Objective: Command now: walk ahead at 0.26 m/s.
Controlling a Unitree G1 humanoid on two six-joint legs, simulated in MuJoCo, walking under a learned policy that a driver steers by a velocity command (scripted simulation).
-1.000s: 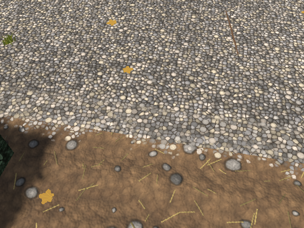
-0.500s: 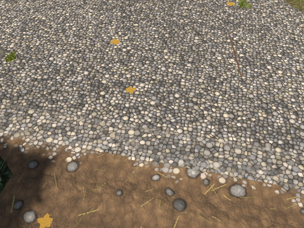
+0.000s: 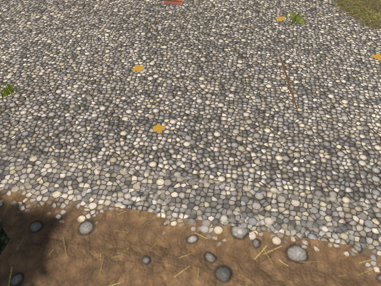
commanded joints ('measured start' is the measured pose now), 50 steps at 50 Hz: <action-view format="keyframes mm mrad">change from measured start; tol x32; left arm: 1 -77 56 10 -68 -14 -61 -21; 5 347 259 74 56 -6 -78 -34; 29 385 -35 -27 -96 0 -69 -6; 50 -200 56 23 -372 -4 -31 -75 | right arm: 1 -16 -171 -37 -36 10 -34 2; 22 -474 -80 -8 -246 14 -74 71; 28 68 -303 -93 -137 -12 -83 46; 50 -18 -221 -68 -80 -6 -53 14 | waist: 1 18 167 199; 5 160 -312 22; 24 41 -92 131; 29 -95 319 -430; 50 -59 20 112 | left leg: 1 -144 272 -360 -329 -274 191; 8 -712 53 -77 697 17 60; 24 -425 35 19 -34 396 20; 27 100 14 23 -15 333 84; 29 577 431 -710 -225 -23 264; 36 -66 253 -91 -415 264 149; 50 202 295 222 -364 551 130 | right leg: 1 -117 -22 -19 3 -27 -42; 3 176 8 -25 -174 48 -51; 6 466 -392 773 -515 -116 -281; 13 338 -220 227 -545 343 -155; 26 315 -228 131 -309 802 -95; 30 -377 -8 169 650 -153 -2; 50 -415 -110 -32 -12 329 -34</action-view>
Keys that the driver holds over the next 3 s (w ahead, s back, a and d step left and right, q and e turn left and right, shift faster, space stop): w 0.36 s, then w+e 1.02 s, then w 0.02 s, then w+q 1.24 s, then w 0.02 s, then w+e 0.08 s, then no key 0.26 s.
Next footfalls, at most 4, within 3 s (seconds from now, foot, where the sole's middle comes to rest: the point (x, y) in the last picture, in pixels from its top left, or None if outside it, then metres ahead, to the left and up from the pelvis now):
0.54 left None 0.41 0.14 -0.77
1.10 right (249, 259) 0.64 -0.18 -0.77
1.60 left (235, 180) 1.01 -0.16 -0.77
2.10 right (296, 152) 1.17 -0.46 -0.77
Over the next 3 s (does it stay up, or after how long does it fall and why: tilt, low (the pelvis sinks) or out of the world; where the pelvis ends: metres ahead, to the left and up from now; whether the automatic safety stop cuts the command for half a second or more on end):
stays up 1.51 -0.31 0.01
